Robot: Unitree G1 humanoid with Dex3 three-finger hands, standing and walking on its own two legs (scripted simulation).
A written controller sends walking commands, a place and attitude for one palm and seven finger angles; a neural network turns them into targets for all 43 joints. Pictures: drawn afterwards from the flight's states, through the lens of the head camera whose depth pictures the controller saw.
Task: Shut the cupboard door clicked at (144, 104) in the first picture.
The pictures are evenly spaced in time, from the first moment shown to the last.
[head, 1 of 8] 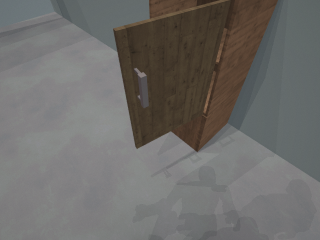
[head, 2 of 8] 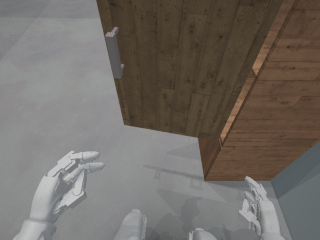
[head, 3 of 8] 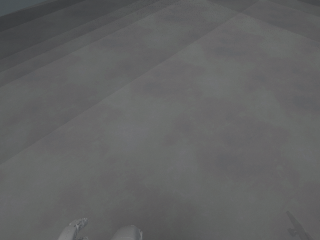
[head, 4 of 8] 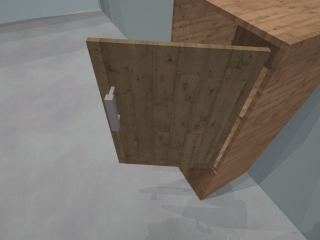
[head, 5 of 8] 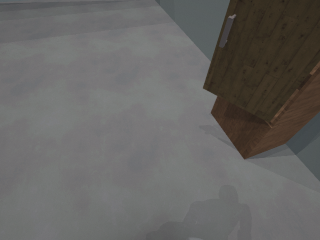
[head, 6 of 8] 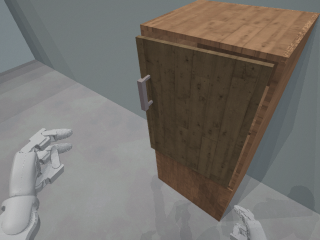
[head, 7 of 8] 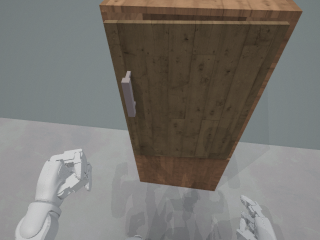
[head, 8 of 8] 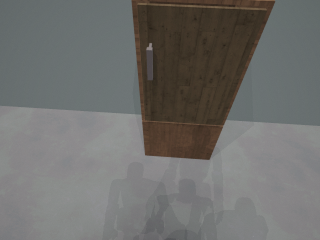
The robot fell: no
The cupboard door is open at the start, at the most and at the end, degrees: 78 78 0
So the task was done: yes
